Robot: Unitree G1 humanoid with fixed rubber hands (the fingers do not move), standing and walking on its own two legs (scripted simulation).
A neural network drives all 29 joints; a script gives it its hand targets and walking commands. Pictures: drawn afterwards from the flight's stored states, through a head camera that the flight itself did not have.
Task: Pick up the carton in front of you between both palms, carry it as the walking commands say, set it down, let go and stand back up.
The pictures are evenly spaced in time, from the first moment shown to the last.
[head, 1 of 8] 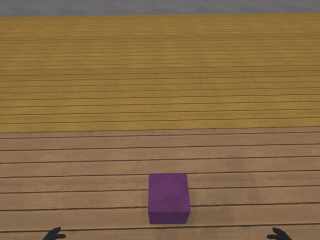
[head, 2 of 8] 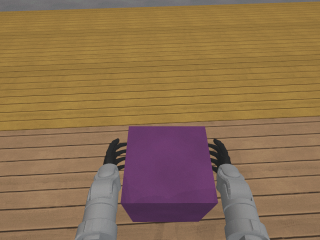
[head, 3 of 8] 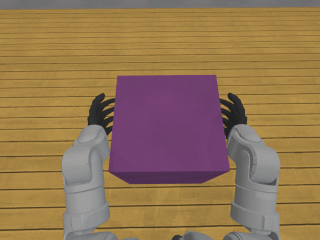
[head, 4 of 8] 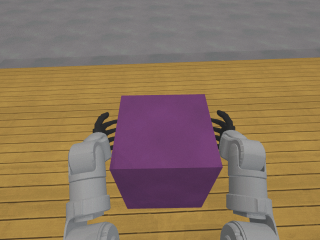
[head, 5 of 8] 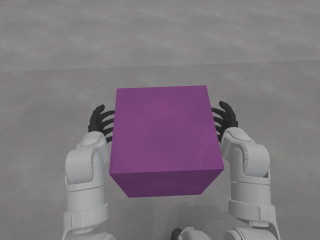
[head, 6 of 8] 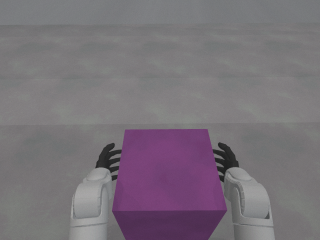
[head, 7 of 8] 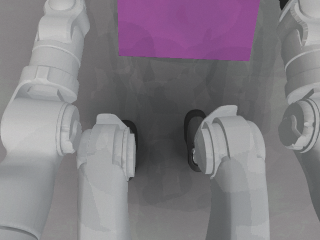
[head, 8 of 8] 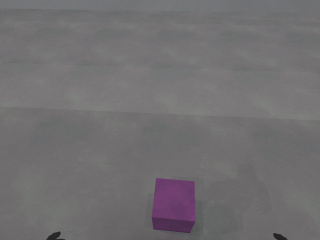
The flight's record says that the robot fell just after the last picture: no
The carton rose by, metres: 0.69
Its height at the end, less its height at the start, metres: -0.24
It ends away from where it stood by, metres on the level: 5.88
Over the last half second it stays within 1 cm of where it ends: yes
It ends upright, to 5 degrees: yes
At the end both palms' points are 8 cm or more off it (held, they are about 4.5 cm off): yes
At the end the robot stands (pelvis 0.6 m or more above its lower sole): yes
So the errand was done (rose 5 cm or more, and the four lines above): yes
